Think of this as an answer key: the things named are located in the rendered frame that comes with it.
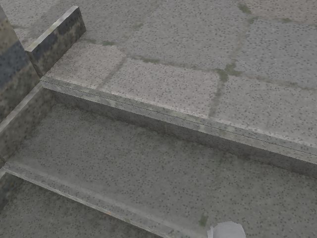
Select stairs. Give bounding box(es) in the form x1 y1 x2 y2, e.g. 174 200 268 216
0 89 317 238

